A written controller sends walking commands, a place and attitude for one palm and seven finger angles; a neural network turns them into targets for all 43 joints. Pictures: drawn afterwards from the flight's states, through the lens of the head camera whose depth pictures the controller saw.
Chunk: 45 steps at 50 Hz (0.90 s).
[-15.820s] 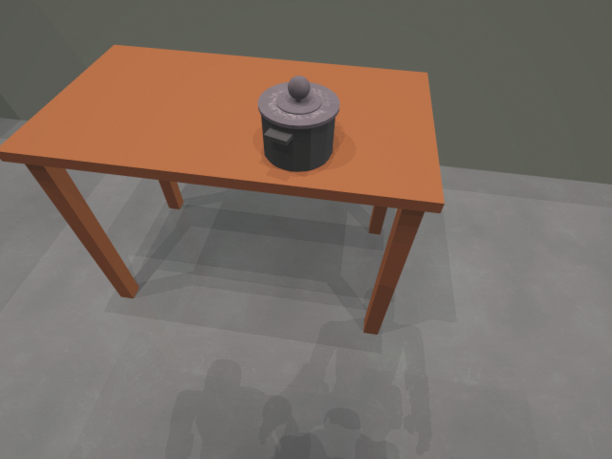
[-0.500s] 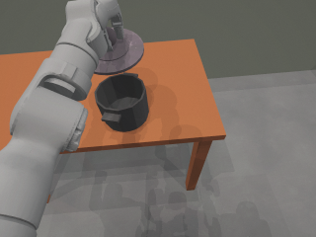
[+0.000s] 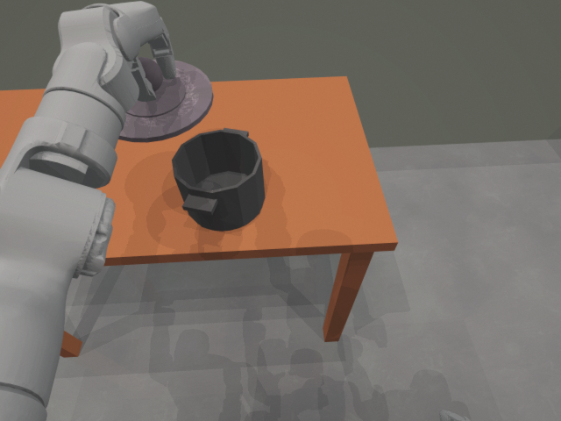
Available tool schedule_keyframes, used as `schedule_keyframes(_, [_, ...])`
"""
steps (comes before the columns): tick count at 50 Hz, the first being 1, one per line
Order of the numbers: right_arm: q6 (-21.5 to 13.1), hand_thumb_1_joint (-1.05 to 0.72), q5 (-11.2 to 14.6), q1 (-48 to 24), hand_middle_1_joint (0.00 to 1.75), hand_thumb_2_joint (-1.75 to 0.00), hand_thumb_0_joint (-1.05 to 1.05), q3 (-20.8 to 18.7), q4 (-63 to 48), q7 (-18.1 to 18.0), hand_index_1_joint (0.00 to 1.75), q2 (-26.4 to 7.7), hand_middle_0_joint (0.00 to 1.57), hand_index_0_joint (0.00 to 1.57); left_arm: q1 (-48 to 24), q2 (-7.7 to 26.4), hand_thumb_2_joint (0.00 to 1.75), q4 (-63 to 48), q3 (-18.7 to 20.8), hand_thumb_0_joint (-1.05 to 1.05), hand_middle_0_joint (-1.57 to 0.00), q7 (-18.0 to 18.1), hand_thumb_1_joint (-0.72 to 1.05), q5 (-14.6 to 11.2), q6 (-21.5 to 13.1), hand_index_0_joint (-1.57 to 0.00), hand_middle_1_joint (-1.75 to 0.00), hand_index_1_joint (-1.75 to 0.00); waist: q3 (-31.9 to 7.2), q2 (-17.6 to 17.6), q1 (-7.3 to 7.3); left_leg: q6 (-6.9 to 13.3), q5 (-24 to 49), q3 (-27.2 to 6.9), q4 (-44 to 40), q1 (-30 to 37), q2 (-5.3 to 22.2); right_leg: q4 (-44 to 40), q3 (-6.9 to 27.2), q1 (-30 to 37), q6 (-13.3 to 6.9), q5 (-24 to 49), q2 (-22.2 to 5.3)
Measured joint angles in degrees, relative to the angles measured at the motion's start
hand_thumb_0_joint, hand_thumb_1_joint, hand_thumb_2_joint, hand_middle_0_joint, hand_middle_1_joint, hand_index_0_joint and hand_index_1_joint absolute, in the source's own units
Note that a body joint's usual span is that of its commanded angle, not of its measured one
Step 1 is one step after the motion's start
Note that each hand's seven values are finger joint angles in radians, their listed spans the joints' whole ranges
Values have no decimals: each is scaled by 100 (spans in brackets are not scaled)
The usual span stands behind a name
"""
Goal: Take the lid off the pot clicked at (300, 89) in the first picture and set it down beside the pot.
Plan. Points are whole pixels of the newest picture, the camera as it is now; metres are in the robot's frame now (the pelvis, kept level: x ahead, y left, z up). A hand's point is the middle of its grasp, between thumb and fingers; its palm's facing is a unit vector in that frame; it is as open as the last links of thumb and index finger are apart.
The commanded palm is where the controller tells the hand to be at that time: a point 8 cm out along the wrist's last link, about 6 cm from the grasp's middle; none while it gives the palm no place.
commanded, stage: move the lid sideways beside the pot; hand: left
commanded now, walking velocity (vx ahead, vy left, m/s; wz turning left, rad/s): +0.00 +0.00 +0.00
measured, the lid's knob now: (145, 75) +0.53 +0.16 +0.22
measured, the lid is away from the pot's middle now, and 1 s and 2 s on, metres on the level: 0.07 0.20 0.23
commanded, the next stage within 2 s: lower the lid onto the table in 1.52 s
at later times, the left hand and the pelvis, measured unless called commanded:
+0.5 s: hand (91, 73) +0.51 +0.22 +0.24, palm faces -0.27 -0.08 -0.96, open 7.2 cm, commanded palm +0.51 +0.22 +0.31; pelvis +0.01 +0.02 +0.00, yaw +0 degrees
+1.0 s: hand (43, 86) +0.51 +0.28 +0.22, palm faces -0.31 -0.10 -0.95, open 7.2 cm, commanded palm +0.52 +0.28 +0.31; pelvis +0.01 +0.02 +0.00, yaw +0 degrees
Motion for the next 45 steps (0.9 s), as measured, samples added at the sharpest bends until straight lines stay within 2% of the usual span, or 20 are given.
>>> schedule_keyframes(3, [-40, -91, 6, 31, 30, -90, 1, -27, -6, -24, 30, -24, 20, 20, 107, 108, 68, -157, 3, 1, -66, 23, 31, 6, -153, -68, -95, -95, -17, -25, 9, 5, -21, -9, 27, 13, -1, -17, -9, 36, 6, 1, 0])
schedule_keyframes(11, [-2, -91, 50, 40, 30, -90, 1, -16, 71, 5, 30, -46, 20, 20, -9, 275, 68, 47, -30, 1, -66, -49, 31, 12, -90, -67, -95, -95, 48, 10, 9, 55, -54, -14, 92, -33, -32, -38, -15, 36, 55, 10, -29])
schedule_keyframes(19, [44, -90, 18, 146, 30, -90, 1, 23, 90, 8, 30, 76, 20, 21, 106, 463, 68, -76, 219, 1, -66, -105, 31, 63, -357, -68, -95, -95, 33, 12, -10, 103, -80, 11, 88, -54, -57, -94, 13, 33, 104, 20, -52])
schedule_keyframes(24, [82, -90, 5, 205, 30, -90, 1, 17, 66, 42, 30, 97, 20, 21, 36, 582, 68, 23, 254, 1, -66, -92, 31, 174, -355, -67, -94, -96, 23, 12, -41, 122, -95, 18, 98, -103, -70, -124, 22, 3, 126, 27, -63])
schedule_keyframes(29, [181, -90, -11, 207, 30, -90, 1, 9, 48, 56, 30, 64, 20, 21, 47, 778, 68, 115, 475, 1, -66, -122, 31, 244, -427, -67, -95, -96, 33, 27, -63, 148, -109, 36, 117, -159, -73, -151, 40, -38, 150, 44, -65])
schedule_keyframes(33, [230, -90, 13, 238, 30, -90, 1, -28, 44, 57, 30, 53, 20, 21, 33, 895, 68, 157, 342, 1, -66, -190, 31, 267, -441, -67, -95, -96, 33, -11, -61, 154, -121, 19, 134, -189, -73, -178, 24, -41, 159, 49, -64])
schedule_keyframes(45, [260, -90, 28, 235, 30, -90, 1, -55, 43, 0, 30, -8, 20, 21, 186, 1232, 68, -37, 472, 1, -66, -286, 31, 191, -793, -67, -95, -95, 61, -100, -59, 164, -182, -26, 207, -222, -63, -244, -19, 2, 162, 50, -47])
